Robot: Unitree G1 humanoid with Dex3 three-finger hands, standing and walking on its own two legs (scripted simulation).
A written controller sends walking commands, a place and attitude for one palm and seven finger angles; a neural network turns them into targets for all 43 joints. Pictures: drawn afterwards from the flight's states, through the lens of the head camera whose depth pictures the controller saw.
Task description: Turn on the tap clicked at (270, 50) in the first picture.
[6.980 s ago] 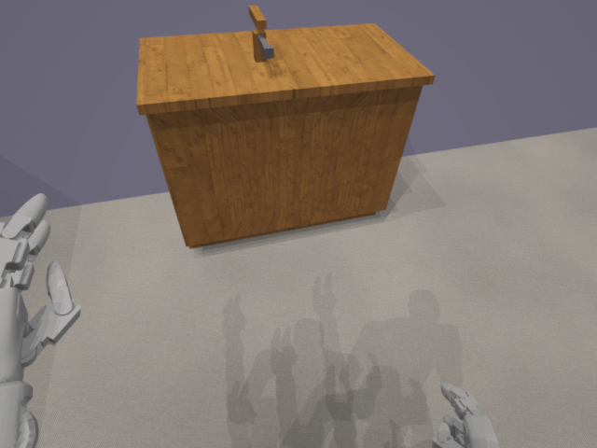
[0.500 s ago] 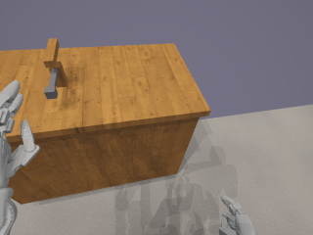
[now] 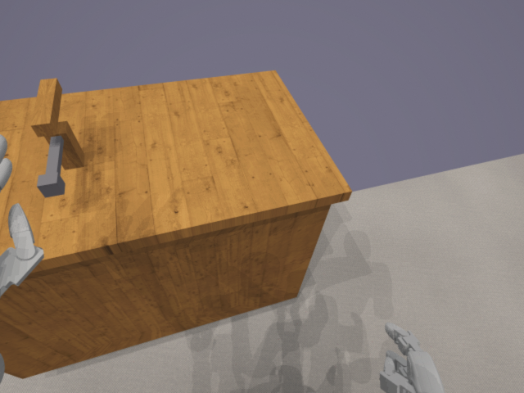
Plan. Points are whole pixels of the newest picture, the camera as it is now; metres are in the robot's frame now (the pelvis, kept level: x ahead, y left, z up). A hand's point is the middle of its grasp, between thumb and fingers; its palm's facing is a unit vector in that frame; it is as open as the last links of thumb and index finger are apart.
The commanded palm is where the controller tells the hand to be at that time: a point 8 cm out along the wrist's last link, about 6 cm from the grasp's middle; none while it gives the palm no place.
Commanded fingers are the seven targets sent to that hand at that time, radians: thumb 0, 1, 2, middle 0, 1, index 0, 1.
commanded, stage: shuffle to correct the standing spot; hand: left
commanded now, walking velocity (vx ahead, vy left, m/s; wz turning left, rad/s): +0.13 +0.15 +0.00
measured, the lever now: (51, 185) +0.39 +0.37 +0.07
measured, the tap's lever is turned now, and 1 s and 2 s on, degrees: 0 0 0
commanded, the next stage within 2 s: come to a stop and stand still in 0.36 s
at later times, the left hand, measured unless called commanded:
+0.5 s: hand out of the picture +0.24 +0.31 +0.19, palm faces +0.42 -0.83 -0.37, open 7.4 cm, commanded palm +0.18 +0.35 +0.20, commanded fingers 0.00 0.90 0.90 -0.20 -0.30 -0.20 -0.30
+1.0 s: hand out of the picture +0.28 +0.35 +0.18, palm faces +0.42 -0.83 -0.37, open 7.4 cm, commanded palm +0.22 +0.37 +0.20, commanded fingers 0.00 0.90 0.90 -0.20 -0.30 -0.20 -0.30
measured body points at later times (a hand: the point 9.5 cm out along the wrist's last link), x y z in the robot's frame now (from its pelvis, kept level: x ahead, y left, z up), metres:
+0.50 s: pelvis +0.03 +0.06 +0.01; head +0.04 +0.07 +0.46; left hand +0.21 +0.35 +0.21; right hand +0.20 -0.19 -0.06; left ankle +0.07 +0.20 -0.72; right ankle +0.09 -0.06 -0.72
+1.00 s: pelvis +0.07 +0.09 +0.02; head +0.09 +0.10 +0.47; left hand +0.25 +0.39 +0.20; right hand +0.25 -0.13 -0.06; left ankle +0.07 +0.20 -0.72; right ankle +0.08 +0.00 -0.72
